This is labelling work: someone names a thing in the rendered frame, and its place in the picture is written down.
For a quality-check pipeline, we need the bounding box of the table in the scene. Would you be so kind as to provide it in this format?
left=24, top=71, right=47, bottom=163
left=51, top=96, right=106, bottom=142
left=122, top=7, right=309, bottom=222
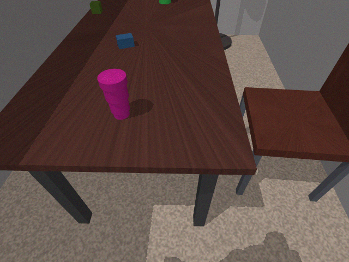
left=0, top=0, right=257, bottom=227

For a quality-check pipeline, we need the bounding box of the coat stand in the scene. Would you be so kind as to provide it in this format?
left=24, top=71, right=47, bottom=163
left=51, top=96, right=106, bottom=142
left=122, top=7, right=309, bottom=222
left=215, top=0, right=232, bottom=50

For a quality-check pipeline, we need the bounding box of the chair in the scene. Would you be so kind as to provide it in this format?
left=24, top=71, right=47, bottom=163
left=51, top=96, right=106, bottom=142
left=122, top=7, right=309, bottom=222
left=236, top=44, right=349, bottom=202

